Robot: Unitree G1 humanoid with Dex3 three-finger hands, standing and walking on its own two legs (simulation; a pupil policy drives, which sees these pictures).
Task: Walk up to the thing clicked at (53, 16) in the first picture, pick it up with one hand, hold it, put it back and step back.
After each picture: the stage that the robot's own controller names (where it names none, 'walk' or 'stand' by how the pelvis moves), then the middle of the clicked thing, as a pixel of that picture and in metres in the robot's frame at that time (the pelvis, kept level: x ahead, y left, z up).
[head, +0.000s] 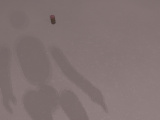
stand; (52, 19) +2.00 +0.47 -0.72
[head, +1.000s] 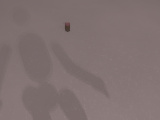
walk; (67, 27) +1.89 +0.23 -0.70
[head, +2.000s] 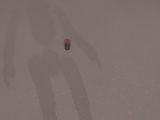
walk; (67, 44) +1.32 +0.14 -0.71
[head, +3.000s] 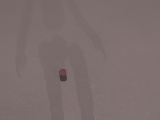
walk; (63, 75) +0.88 +0.19 -0.70
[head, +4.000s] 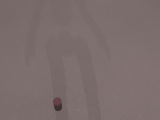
walk; (57, 104) +0.61 +0.20 -0.70
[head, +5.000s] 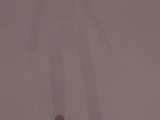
stand; out of the picture +0.46 +0.15 -0.71
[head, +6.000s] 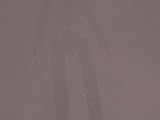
stand; out of the picture +0.40 +0.17 -0.72
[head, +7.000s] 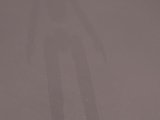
stand; out of the picture +0.39 +0.21 -0.72
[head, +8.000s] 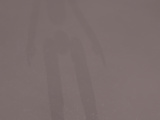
stand; out of the picture +0.41 +0.20 -0.73
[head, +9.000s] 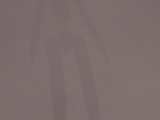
stand; out of the picture +0.40 +0.20 -0.73
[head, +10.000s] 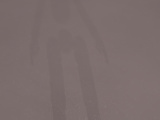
stand; out of the picture +0.40 +0.20 -0.73
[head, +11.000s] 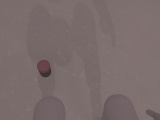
go down; (44, 69) +0.48 +0.18 -0.42
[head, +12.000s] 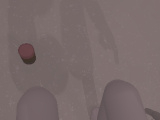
go down; (27, 54) +0.50 +0.21 -0.31
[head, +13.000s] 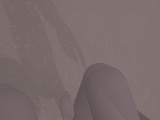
close in; out of the picture +0.49 +0.26 -0.23
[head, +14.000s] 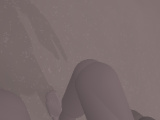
close; out of the picture +0.48 +0.27 -0.23
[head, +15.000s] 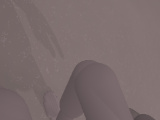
lift; out of the picture +0.44 +0.23 -0.24
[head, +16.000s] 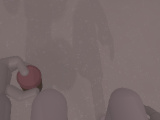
lift; (31, 81) +0.33 +0.20 -0.07
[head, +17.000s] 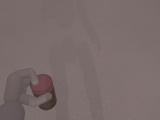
hold; (44, 92) +0.32 +0.15 +0.04
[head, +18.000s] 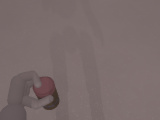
hold; (47, 94) +0.33 +0.15 +0.01
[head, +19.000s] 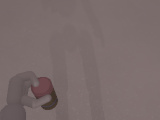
crouch; (45, 94) +0.33 +0.15 -0.01
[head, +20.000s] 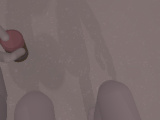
crouch; (15, 47) +0.47 +0.19 -0.10
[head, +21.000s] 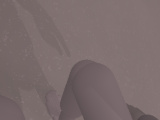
lower; out of the picture +0.46 +0.27 -0.24
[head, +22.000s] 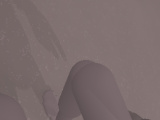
lower; out of the picture +0.46 +0.26 -0.24
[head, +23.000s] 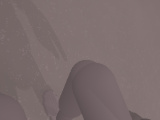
lower; out of the picture +0.46 +0.27 -0.24
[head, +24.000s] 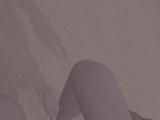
lower; out of the picture +0.46 +0.27 -0.24
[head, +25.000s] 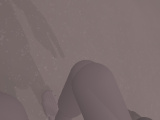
draw back; out of the picture +0.46 +0.25 -0.24
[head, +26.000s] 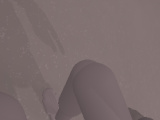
rise; out of the picture +0.46 +0.25 -0.25
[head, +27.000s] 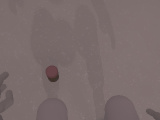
walk; (52, 74) +0.47 +0.16 -0.43
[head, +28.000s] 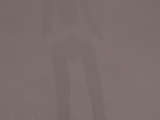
stand; out of the picture +0.41 +0.13 -0.66
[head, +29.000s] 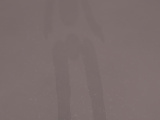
stand; out of the picture +0.41 +0.14 -0.67
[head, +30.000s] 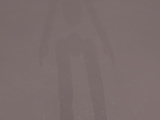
stand; out of the picture +0.42 +0.13 -0.71
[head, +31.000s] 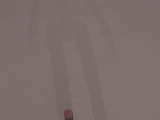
walk; (68, 116) +0.45 +0.11 -0.70
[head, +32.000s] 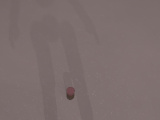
walk; (70, 93) +0.60 +0.08 -0.71
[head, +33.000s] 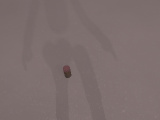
walk; (67, 71) +0.89 +0.26 -0.69
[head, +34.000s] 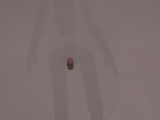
stand; (70, 63) +1.04 +0.15 -0.71
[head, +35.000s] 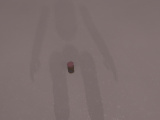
stand; (70, 67) +1.06 +0.16 -0.72
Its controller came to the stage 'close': yes
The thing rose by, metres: 0.71
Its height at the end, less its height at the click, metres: +0.00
